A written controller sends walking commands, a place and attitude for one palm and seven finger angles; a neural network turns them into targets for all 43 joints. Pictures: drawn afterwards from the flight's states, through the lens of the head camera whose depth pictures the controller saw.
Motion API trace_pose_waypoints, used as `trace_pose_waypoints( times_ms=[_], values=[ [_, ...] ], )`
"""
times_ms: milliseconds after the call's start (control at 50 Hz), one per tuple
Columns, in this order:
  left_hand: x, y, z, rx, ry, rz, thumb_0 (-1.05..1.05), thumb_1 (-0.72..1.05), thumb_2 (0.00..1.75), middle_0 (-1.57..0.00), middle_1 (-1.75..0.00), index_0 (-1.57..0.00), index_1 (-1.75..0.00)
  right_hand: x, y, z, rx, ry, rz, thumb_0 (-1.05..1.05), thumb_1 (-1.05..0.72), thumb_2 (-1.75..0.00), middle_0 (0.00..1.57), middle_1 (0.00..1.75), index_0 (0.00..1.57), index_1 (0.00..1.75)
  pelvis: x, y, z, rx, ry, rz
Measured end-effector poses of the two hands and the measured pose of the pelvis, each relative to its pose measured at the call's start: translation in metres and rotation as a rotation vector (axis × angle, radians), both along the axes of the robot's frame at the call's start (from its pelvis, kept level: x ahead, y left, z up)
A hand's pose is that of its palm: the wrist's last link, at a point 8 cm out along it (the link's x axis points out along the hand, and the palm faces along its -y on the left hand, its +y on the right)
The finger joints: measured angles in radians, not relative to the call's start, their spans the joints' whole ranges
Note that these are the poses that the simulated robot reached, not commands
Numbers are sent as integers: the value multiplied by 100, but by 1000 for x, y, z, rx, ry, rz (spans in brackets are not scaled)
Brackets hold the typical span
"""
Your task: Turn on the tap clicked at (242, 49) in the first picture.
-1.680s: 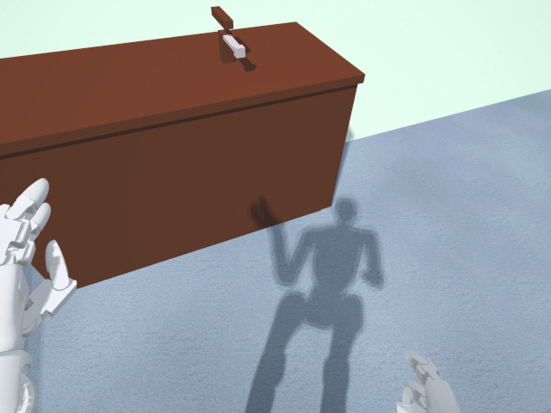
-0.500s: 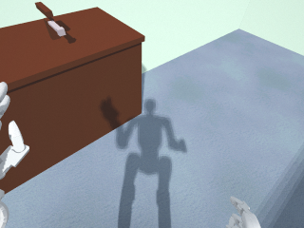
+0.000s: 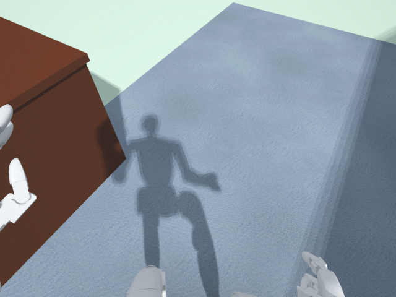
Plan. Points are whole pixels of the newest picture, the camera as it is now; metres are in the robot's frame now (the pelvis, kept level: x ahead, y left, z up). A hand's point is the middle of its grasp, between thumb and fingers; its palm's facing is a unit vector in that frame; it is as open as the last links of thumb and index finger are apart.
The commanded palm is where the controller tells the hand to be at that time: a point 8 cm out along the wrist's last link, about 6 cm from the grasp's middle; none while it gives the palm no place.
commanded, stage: walk to a spot facing it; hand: left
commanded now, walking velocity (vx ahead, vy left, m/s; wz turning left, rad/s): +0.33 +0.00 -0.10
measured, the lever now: out of the picture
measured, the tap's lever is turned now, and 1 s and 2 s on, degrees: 0 0 0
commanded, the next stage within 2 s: turn to face it in 0.24 s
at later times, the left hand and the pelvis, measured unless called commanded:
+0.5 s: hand (101, 109) +0.38 +0.17 +0.19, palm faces +0.33 -0.82 -0.46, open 7.4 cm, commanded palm +0.31 +0.24 +0.19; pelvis +0.14 -0.03 +0.00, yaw -3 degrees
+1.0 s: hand (86, 117) +0.35 +0.19 +0.20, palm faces +0.51 -0.71 -0.48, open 7.4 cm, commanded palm +0.29 +0.22 +0.19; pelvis +0.18 -0.08 +0.00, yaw +10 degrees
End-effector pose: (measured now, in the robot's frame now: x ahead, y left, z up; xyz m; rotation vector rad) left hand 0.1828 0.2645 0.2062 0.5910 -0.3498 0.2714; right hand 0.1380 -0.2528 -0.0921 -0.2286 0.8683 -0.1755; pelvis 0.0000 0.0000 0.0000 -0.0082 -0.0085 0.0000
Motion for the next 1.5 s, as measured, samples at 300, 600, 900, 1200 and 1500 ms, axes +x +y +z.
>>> trace_pose_waypoints(
  times_ms=[300, 600, 900, 1200, 1500],
  values=[
    [105, 13, -4, -153, -82, 24, 2, 90, 90, -21, -30, -21, -30, 95, 32, 34, 29, -189, -22, 1, -91, -90, 20, 29, 20, 30, 90, 4, 9, 1, -20, -74],
    [168, -48, 4, -19, 42, 25, 2, 89, 90, -22, -30, -22, -30, 139, -22, -7, 70, 26, -19, 1, -90, -90, 21, 30, 20, 30, 155, -42, 10, 45, 1, -24],
    [155, -30, 6, -24, -26, 120, 2, 89, 90, -21, -30, -22, -30, 230, -14, 21, 40, -122, 126, 1, -91, -90, 20, 29, 20, 30, 183, -56, 4, -1, -2, 128],
    [70, -64, -7, -164, 31, 446, 2, 89, 90, -21, -30, -21, -30, 261, -22, 17, 57, -89, 385, 1, -90, -90, 20, 30, 20, 30, 177, -113, 15, 49, -8, 324],
    [-14, -54, 5, -72, -51, 507, 2, 89, 90, -21, -30, -21, -30, 244, 7, 38, 51, -139, 517, 1, -91, -90, 20, 29, 20, 30, 138, -118, 12, -10, 2, 487]
  ],
)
